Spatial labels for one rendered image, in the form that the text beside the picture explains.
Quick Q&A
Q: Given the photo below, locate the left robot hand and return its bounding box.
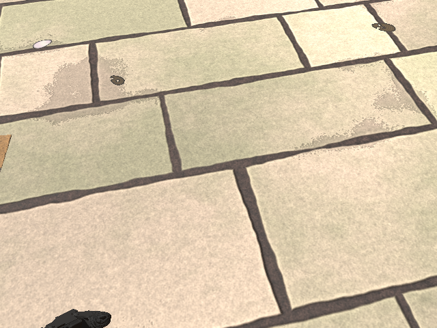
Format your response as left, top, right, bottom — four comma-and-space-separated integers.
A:
41, 309, 111, 328

